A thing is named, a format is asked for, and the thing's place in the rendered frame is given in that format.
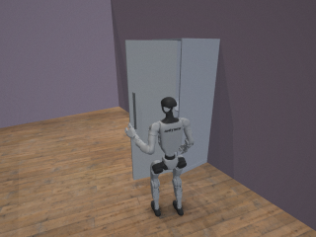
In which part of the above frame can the robot left upper arm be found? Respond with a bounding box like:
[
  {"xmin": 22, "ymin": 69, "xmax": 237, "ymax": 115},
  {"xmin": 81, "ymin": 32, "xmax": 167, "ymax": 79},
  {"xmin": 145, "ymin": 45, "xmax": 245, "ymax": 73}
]
[{"xmin": 146, "ymin": 121, "xmax": 160, "ymax": 155}]

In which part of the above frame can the robot right upper arm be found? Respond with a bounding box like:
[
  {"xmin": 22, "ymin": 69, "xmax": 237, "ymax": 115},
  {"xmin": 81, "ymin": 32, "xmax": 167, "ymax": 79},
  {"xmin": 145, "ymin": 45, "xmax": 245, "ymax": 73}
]
[{"xmin": 179, "ymin": 118, "xmax": 194, "ymax": 145}]

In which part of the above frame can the left robot forearm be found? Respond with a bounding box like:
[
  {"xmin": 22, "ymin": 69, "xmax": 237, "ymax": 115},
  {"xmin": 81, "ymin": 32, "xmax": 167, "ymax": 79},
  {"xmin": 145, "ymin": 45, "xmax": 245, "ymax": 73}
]
[{"xmin": 131, "ymin": 134, "xmax": 150, "ymax": 154}]

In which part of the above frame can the right robot hand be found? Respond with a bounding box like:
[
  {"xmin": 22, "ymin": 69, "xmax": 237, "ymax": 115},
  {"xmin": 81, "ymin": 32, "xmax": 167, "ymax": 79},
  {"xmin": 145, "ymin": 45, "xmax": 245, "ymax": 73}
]
[{"xmin": 179, "ymin": 144, "xmax": 188, "ymax": 154}]

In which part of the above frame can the left robot hand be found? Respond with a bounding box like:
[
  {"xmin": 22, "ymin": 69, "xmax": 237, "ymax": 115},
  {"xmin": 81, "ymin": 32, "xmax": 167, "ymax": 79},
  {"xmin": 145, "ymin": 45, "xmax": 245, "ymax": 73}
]
[{"xmin": 124, "ymin": 122, "xmax": 136, "ymax": 138}]

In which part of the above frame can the left robot shin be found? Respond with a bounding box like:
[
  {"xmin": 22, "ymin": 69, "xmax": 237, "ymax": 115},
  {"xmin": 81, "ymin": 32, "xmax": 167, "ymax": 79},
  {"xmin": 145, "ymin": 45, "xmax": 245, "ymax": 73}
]
[{"xmin": 150, "ymin": 180, "xmax": 160, "ymax": 209}]

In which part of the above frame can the robot shin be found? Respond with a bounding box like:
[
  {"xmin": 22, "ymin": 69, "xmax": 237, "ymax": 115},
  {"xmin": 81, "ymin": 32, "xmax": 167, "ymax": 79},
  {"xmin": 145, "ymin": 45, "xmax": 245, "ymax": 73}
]
[
  {"xmin": 173, "ymin": 177, "xmax": 183, "ymax": 209},
  {"xmin": 150, "ymin": 180, "xmax": 160, "ymax": 209}
]

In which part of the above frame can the fridge door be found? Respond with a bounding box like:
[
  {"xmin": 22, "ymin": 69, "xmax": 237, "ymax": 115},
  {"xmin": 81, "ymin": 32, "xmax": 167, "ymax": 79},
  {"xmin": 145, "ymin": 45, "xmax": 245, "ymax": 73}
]
[{"xmin": 124, "ymin": 39, "xmax": 178, "ymax": 180}]

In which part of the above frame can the right robot forearm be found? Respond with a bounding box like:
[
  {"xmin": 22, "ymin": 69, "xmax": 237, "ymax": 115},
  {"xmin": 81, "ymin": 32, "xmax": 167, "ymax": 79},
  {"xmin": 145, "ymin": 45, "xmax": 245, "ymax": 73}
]
[{"xmin": 183, "ymin": 143, "xmax": 194, "ymax": 151}]

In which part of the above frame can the right robot shin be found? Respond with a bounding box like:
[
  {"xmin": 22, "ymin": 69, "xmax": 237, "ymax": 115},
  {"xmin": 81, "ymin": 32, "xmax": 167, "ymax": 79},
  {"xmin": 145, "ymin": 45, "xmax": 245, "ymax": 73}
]
[{"xmin": 173, "ymin": 177, "xmax": 183, "ymax": 209}]

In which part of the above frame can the handle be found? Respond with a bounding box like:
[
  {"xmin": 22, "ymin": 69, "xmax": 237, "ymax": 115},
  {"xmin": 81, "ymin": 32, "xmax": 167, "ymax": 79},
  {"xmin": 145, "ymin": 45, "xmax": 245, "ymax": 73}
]
[{"xmin": 132, "ymin": 92, "xmax": 137, "ymax": 129}]

